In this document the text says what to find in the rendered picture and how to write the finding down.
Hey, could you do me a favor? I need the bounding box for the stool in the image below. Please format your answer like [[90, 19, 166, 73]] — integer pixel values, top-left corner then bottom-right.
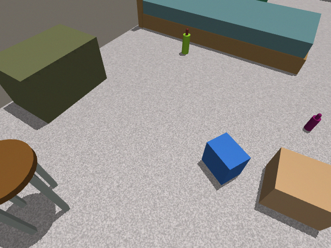
[[0, 139, 70, 235]]

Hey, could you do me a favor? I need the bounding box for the bed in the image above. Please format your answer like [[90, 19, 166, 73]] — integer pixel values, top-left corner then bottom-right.
[[137, 0, 321, 74]]

